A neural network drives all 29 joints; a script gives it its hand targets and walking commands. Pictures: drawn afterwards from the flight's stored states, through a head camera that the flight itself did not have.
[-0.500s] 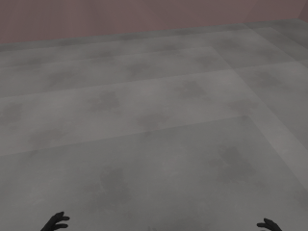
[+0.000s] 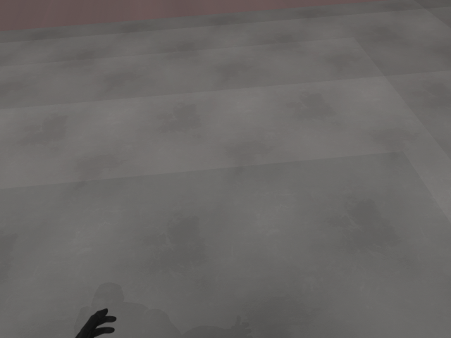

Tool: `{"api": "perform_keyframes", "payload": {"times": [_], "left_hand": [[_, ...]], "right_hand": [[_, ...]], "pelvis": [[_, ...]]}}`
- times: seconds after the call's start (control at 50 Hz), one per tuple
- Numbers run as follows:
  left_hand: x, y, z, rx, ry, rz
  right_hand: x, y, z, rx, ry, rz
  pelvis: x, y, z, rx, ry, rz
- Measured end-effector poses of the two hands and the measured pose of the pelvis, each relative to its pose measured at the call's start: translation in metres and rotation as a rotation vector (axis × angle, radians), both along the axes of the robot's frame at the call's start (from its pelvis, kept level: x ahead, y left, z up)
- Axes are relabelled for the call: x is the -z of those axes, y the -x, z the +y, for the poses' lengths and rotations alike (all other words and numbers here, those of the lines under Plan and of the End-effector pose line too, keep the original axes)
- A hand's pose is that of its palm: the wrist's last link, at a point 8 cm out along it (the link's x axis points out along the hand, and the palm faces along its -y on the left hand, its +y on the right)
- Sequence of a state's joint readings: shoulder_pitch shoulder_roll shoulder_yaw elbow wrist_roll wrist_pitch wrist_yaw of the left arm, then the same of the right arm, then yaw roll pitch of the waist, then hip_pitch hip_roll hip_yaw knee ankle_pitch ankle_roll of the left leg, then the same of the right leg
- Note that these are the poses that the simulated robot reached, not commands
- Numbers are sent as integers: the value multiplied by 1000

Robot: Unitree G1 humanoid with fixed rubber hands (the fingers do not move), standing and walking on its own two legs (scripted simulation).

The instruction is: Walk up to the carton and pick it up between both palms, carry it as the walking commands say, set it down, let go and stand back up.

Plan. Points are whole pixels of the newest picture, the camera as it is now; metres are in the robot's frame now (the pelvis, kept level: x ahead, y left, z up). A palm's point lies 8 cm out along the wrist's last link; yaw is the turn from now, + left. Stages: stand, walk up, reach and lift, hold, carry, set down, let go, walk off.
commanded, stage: walk up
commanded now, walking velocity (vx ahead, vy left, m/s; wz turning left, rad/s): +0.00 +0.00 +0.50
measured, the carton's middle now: out of the picture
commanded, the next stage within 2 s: none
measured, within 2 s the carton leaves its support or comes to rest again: neither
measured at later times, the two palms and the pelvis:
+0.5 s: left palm out of the picture -0.02 +0.30 -0.11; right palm out of the picture +0.15 -0.22 -0.08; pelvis -0.04 +0.02 +0.01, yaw +16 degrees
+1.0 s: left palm out of the picture -0.13 +0.25 -0.10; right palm out of the picture +0.16 -0.19 -0.11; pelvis -0.07 -0.02 +0.00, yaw +32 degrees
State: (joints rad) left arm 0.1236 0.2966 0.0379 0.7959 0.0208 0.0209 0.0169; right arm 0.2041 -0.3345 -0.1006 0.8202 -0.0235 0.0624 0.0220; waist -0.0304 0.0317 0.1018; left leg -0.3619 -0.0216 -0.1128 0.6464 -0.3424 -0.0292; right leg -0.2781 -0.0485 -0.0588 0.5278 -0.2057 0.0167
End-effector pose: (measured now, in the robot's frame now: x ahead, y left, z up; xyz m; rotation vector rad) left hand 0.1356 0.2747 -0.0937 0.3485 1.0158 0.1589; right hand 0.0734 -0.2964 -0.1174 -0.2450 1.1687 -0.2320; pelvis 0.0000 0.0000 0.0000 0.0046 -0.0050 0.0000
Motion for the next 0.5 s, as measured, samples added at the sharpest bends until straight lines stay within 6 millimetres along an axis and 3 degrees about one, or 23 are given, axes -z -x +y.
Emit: {"api": "perform_keyframes", "payload": {"times": [0.08,0.14,0.3,0.4,0.5], "left_hand": [[2,51,-5,-87,10,74],[5,77,-4,-151,25,86],[35,137,24,-291,86,98],[30,153,24,-314,111,100],[21,159,24,-334,107,72]], "right_hand": [[3,-18,19,-79,-51,8],[1,-35,36,-136,-85,-5],[-16,-92,84,-321,-45,-153],[-34,-87,85,-343,9,-153],[-38,-77,78,-356,22,-135]], "pelvis": [[-6,5,-3,-61,-6,-8],[-7,8,-2,-104,-9,-4],[7,27,16,-202,-7,12],[-4,35,20,-241,22,1],[-9,40,16,-283,33,7]]}}
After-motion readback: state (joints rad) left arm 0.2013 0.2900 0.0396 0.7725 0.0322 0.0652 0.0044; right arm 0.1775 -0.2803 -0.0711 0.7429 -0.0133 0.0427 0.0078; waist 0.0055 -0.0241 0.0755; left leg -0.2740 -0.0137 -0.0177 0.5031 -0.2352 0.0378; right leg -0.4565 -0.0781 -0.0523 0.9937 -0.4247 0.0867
